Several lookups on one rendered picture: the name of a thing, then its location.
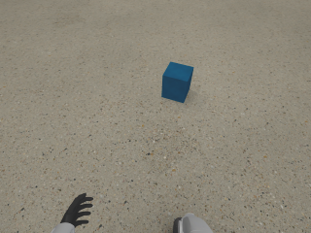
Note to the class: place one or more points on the right robot shin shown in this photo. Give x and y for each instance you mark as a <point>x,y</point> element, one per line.
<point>188,214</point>

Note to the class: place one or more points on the left robot hand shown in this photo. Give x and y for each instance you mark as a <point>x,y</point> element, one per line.
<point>72,214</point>

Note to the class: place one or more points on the robot left forearm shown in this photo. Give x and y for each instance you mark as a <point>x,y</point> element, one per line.
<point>64,227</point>

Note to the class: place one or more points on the right robot thigh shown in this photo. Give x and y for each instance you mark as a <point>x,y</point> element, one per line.
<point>193,224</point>

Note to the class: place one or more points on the carton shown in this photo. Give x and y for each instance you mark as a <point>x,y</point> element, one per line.
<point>176,82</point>

